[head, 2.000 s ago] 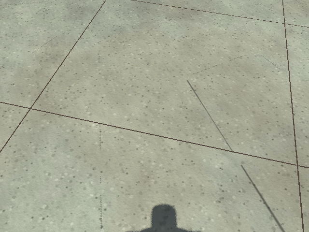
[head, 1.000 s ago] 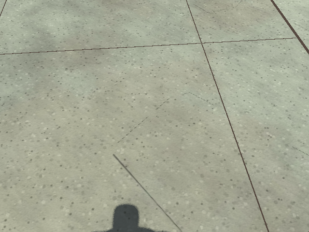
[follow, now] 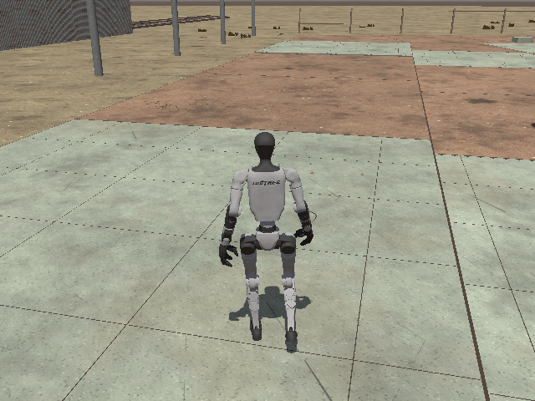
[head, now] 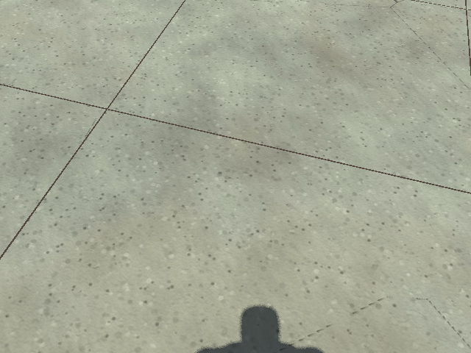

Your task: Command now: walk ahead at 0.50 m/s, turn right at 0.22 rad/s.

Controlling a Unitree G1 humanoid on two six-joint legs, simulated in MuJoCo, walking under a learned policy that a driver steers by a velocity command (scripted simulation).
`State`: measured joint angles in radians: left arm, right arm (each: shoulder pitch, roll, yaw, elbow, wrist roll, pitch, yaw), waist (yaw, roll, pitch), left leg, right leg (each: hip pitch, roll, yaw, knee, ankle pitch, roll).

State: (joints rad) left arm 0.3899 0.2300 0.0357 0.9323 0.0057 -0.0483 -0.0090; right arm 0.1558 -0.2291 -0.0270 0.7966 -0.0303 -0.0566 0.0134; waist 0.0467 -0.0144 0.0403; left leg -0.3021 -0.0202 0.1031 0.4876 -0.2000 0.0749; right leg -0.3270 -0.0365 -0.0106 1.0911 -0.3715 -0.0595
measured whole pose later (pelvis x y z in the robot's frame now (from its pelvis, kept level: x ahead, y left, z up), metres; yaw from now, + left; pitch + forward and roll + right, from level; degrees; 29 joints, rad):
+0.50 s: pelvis +0.26 -0.06 -0.02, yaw -16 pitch +0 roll +0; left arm 0.13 0.26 0.06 0.82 0.02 -0.02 -0.03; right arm 0.34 -0.23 -0.04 0.91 -0.02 -0.06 -0.01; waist -0.02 0.00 0.06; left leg -0.20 0.06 0.10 1.17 -0.42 0.01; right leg -0.41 0.09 -0.10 0.61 -0.22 -0.15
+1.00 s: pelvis +0.54 -0.11 -0.02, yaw -20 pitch +1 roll -1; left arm 0.40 0.27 0.05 0.94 0.03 -0.06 0.01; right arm 0.11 -0.25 -0.03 0.77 -0.03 -0.05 0.02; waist 0.03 -0.01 0.04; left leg -0.46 -0.03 0.07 0.55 -0.09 0.10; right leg 0.09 0.08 0.01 0.46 -0.44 -0.08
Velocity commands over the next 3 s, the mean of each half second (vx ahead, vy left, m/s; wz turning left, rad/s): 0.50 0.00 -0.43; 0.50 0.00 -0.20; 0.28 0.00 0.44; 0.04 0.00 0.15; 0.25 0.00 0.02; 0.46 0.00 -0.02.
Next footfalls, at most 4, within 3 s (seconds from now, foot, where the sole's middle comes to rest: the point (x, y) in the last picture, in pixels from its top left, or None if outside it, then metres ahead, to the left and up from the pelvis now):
0.42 right None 0.35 -0.13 -0.77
0.98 left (278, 277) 0.71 -0.09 -0.77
1.54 right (333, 236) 0.87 -0.27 -0.77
1.88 left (270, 257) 0.78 -0.06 -0.77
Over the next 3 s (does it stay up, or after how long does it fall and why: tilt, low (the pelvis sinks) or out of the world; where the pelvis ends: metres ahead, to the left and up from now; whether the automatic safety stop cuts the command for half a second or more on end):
stays up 1.14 -0.18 0.00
